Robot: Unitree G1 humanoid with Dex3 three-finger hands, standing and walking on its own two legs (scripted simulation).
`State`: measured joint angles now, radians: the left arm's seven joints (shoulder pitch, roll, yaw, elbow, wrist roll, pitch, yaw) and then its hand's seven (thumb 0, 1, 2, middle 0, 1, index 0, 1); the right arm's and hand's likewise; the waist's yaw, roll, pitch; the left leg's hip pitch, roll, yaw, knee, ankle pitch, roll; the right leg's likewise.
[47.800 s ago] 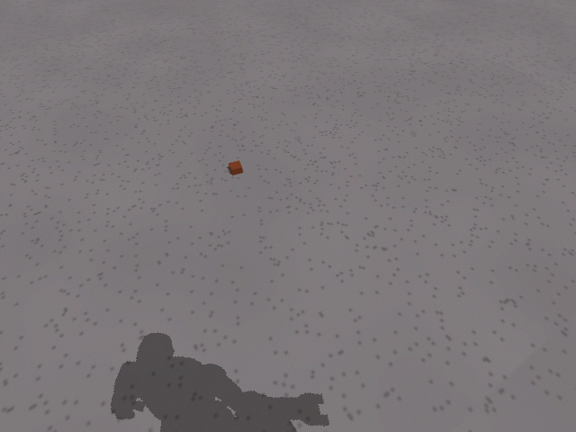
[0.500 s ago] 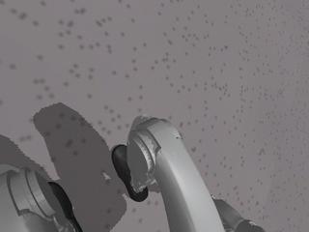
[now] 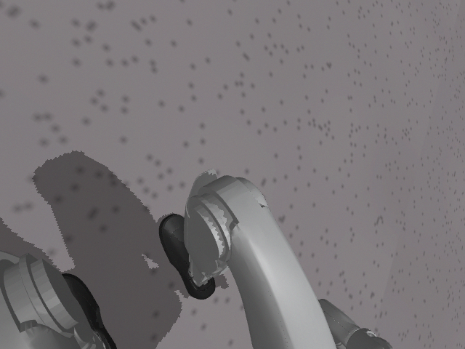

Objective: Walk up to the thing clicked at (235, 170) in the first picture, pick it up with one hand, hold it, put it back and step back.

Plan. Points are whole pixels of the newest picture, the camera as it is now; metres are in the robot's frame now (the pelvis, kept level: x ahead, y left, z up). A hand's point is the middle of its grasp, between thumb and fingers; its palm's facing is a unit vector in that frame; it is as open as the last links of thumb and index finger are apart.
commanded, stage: rest palm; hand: left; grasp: from above
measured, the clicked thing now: out of the picture +0.46 +0.42 -0.30
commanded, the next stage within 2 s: close in 0.40 s
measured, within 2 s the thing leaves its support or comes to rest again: neither
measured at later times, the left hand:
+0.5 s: hand out of the picture +0.44 +0.39 -0.26, palm faces -0.33 -0.30 -0.89, open 14.0 cm
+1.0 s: hand out of the picture +0.44 +0.40 -0.27, palm faces -0.33 -0.30 -0.89, open 13.7 cm
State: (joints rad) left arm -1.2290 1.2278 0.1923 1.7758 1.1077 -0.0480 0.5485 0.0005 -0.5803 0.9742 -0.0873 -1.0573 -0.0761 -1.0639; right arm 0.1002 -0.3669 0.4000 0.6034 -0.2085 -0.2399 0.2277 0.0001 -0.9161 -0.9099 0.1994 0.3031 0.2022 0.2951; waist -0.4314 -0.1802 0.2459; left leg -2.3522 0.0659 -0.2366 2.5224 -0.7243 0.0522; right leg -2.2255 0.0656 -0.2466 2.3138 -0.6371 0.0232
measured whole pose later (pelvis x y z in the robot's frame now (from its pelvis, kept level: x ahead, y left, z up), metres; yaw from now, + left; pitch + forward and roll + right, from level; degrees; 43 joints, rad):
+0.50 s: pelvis +0.00 +0.00 +0.00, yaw +0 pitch +28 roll -17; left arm -1.23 1.25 0.18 1.79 1.10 -0.07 0.55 0.00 -0.53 0.97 -0.09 -1.11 -0.09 -1.10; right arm 0.09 -0.36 0.43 0.60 -0.21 -0.24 0.22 0.00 -0.91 -0.91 0.20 0.30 0.20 0.30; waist -0.44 -0.19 0.26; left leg -2.35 0.07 -0.24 2.52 -0.71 0.05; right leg -2.22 0.07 -0.25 2.30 -0.62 0.03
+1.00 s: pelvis +0.00 +0.00 +0.00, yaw +0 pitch +28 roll -17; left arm -1.22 1.26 0.18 1.77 1.08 -0.06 0.54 0.00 -0.47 0.95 -0.09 -1.13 -0.11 -1.11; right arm 0.08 -0.36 0.44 0.60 -0.21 -0.24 0.22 0.00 -0.91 -0.91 0.20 0.30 0.20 0.30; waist -0.43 -0.20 0.28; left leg -2.34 0.07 -0.25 2.51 -0.71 0.05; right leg -2.21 0.07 -0.26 2.30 -0.62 0.03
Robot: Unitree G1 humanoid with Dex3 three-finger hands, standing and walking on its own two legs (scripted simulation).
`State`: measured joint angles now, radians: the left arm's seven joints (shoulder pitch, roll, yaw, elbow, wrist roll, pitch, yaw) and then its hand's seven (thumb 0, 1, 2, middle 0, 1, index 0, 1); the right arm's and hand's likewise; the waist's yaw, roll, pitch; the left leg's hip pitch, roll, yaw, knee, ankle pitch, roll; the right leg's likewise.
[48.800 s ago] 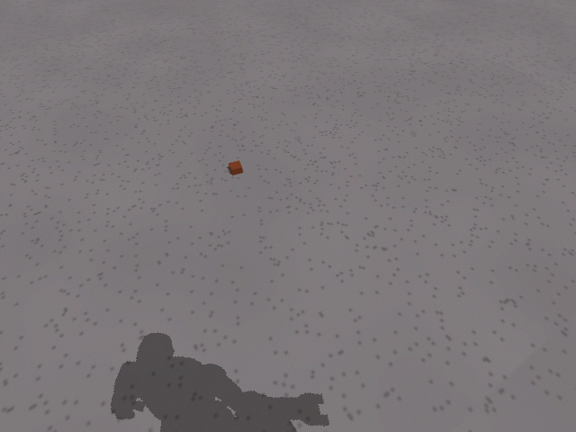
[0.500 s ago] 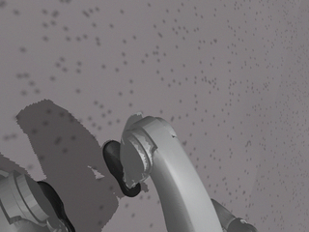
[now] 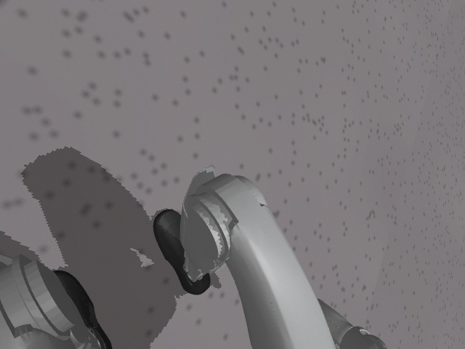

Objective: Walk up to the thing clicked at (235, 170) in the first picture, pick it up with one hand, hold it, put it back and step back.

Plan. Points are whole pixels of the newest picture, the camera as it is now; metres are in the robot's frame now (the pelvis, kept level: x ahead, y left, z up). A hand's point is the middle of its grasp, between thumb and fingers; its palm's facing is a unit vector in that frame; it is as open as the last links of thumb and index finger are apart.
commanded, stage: close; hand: left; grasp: from above
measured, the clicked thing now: out of the picture +0.46 +0.42 -0.30
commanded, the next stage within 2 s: none
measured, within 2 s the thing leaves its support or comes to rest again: neither
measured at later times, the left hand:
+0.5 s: hand out of the picture +0.44 +0.40 -0.27, palm faces -0.34 -0.30 -0.89, open 12.7 cm
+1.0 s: hand out of the picture +0.44 +0.40 -0.27, palm faces -0.34 -0.30 -0.89, open 11.0 cm
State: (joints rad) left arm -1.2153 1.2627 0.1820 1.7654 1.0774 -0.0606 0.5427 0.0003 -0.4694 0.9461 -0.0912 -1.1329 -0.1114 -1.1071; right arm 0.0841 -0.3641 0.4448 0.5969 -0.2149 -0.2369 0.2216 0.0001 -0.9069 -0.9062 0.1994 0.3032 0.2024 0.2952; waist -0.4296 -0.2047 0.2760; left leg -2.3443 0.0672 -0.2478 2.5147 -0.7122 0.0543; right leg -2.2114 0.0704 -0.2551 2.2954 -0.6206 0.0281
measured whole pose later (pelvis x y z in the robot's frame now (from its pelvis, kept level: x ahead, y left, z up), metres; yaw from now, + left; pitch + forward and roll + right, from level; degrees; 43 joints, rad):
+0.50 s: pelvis +0.00 +0.00 +0.00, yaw +0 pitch +29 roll -17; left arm -1.22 1.27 0.18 1.77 1.08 -0.05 0.55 0.00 -0.34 0.93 -0.14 -1.19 -0.18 -1.14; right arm 0.08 -0.36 0.45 0.59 -0.22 -0.23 0.23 0.00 -0.91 -0.91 0.20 0.30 0.20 0.30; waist -0.43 -0.20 0.27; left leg -2.34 0.07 -0.25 2.51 -0.72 0.05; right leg -2.21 0.07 -0.26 2.29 -0.63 0.03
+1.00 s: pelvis +0.00 +0.00 +0.00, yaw +0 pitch +28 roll -18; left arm -1.23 1.27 0.16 1.78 1.09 -0.06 0.55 0.00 -0.13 0.88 -0.25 -1.21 -0.33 -1.13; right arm 0.08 -0.37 0.45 0.59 -0.22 -0.23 0.22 0.00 -0.91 -0.90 0.20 0.30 0.20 0.30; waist -0.44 -0.21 0.27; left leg -2.34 0.07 -0.26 2.51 -0.72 0.06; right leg -2.20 0.07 -0.26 2.29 -0.63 0.03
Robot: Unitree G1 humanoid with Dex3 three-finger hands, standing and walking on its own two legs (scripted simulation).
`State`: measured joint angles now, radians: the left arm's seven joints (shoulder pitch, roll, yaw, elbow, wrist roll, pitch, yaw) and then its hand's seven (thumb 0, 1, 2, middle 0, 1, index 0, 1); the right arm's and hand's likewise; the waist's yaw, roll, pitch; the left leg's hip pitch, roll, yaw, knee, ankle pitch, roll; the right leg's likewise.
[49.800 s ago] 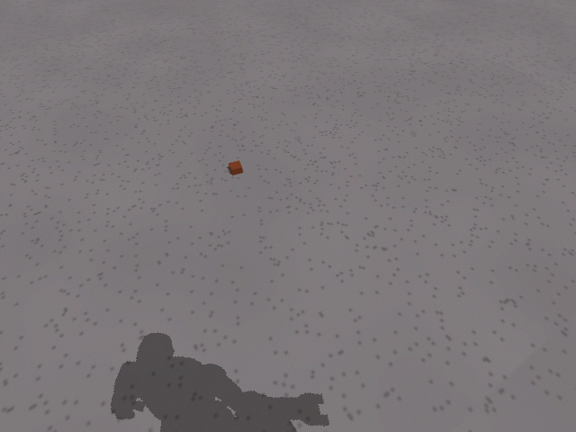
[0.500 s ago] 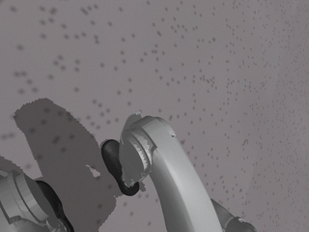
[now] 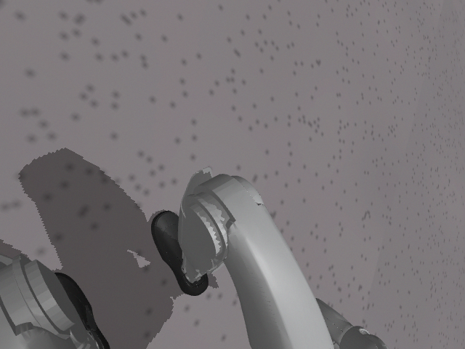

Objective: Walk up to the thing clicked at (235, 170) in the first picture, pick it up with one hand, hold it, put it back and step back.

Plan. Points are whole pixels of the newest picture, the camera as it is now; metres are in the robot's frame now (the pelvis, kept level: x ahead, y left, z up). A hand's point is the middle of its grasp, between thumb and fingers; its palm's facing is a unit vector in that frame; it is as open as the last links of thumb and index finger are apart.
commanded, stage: close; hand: left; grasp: from above
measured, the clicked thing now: out of the picture +0.46 +0.42 -0.30
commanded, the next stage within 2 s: none
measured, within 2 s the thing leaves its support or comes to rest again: neither
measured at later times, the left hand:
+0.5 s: hand out of the picture +0.44 +0.41 -0.27, palm faces -0.33 -0.30 -0.90, open 9.3 cm
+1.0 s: hand out of the picture +0.44 +0.41 -0.28, palm faces -0.33 -0.30 -0.89, open 11.1 cm
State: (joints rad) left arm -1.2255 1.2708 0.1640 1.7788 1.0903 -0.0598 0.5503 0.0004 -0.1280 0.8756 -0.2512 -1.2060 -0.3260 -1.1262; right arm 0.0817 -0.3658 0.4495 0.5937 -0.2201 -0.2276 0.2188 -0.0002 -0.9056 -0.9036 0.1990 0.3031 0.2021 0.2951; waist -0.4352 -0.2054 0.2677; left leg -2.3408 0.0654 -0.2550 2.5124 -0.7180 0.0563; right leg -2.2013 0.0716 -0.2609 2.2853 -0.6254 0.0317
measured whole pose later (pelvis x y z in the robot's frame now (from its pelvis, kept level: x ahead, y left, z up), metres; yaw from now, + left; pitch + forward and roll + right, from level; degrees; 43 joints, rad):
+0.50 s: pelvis +0.00 +0.00 +0.00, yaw +0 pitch +28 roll -17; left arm -1.22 1.27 0.17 1.76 1.08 -0.06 0.54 0.01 0.09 0.75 -0.42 -1.13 -0.48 -1.02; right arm 0.08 -0.36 0.45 0.59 -0.22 -0.23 0.22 0.00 -0.90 -0.90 0.20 0.30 0.20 0.30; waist -0.43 -0.20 0.27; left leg -2.34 0.06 -0.25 2.51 -0.72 0.06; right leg -2.21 0.07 -0.26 2.29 -0.63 0.03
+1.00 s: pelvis +0.00 +0.00 +0.00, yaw +0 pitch +28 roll -17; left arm -1.22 1.28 0.18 1.78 1.10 -0.07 0.55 0.00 -0.08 0.67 -0.33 -0.99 -0.39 -0.92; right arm 0.07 -0.36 0.45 0.60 -0.22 -0.23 0.21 0.00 -0.90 -0.90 0.20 0.30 0.20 0.30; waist -0.43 -0.21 0.28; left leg -2.35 0.06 -0.25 2.52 -0.71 0.05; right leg -2.21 0.07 -0.26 2.30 -0.62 0.03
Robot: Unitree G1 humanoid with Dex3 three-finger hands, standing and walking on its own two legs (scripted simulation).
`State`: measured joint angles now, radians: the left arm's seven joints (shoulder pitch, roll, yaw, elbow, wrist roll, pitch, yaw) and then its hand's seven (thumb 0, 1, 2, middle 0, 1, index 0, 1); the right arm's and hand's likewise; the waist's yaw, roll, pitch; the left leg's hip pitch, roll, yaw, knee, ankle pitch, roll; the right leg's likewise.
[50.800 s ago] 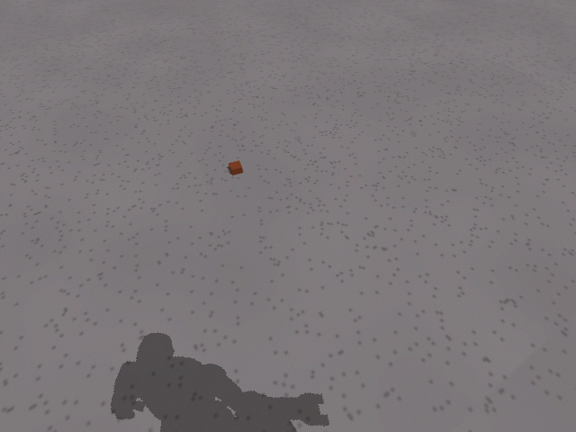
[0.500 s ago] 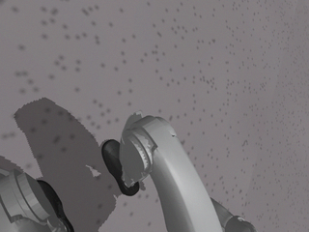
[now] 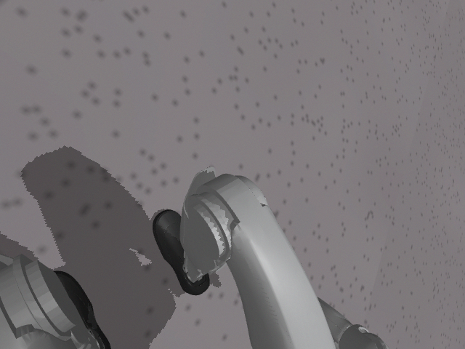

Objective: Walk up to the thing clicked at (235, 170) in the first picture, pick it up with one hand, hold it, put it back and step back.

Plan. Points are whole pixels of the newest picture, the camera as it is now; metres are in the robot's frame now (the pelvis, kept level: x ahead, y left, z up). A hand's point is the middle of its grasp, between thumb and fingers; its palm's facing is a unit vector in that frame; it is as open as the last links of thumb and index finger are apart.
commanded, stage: close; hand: left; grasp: from above
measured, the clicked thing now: out of the picture +0.46 +0.42 -0.30
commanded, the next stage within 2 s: none
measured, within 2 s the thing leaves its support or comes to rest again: neither
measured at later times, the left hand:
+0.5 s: hand out of the picture +0.44 +0.40 -0.27, palm faces -0.34 -0.30 -0.89, open 10.4 cm
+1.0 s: hand out of the picture +0.44 +0.40 -0.27, palm faces -0.34 -0.30 -0.89, open 9.0 cm
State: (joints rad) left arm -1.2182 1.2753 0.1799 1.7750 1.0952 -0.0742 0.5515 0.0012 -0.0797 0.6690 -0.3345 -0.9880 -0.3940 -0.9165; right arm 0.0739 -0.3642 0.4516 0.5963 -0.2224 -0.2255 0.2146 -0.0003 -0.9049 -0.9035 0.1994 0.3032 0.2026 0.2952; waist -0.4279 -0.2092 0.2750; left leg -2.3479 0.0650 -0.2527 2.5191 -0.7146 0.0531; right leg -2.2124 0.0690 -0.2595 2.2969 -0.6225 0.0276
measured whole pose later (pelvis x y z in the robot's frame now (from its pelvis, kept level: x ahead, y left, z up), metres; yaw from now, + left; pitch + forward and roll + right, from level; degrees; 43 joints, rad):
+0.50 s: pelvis +0.00 +0.00 +0.00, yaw +0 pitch +28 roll -17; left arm -1.21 1.27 0.18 1.78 1.08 -0.06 0.55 0.00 -0.01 0.69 -0.38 -0.99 -0.44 -0.92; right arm 0.07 -0.37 0.45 0.59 -0.22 -0.23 0.22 0.00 -0.90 -0.90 0.20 0.30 0.20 0.30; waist -0.43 -0.20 0.28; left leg -2.34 0.06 -0.25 2.52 -0.72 0.06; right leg -2.21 0.07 -0.26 2.29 -0.63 0.03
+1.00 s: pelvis +0.00 +0.00 +0.00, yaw +0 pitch +28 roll -17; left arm -1.22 1.27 0.17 1.77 1.08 -0.07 0.54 0.00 0.17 0.61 -0.49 -0.96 -0.55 -0.86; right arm 0.07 -0.37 0.44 0.59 -0.22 -0.23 0.22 0.00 -0.90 -0.90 0.20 0.30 0.20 0.30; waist -0.43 -0.20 0.28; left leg -2.35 0.07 -0.25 2.51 -0.71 0.06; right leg -2.21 0.07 -0.26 2.29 -0.62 0.03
